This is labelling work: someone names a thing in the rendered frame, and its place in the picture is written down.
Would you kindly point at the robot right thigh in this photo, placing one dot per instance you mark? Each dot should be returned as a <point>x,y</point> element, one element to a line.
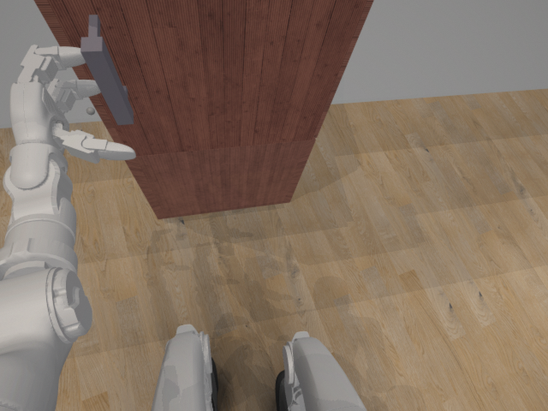
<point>324,384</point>

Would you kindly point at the robot left forearm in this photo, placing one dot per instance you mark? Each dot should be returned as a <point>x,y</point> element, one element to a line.
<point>42,227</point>

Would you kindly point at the handle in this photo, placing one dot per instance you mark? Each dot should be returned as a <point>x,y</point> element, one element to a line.
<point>98,60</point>

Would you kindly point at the left robot upper arm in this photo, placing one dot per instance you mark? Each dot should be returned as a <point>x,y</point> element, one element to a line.
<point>41,315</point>

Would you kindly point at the right robot shin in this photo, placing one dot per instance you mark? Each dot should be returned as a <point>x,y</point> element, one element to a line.
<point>294,395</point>

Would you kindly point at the cupboard door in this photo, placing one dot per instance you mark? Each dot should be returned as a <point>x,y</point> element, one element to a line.
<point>210,74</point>

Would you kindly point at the left robot hand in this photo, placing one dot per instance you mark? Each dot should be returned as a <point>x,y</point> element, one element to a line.
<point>34,110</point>

